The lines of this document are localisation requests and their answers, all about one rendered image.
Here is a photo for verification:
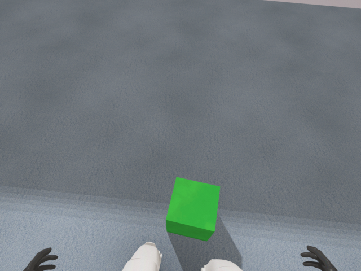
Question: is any carton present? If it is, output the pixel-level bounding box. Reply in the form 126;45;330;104
166;177;220;241

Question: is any right robot thigh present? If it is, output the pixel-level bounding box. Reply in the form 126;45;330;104
201;259;242;271

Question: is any robot left hand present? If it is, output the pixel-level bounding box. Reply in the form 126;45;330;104
23;247;58;271

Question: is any left robot shin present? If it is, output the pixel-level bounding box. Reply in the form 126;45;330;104
144;242;156;247

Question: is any robot right hand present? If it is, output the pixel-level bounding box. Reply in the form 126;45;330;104
300;246;338;271

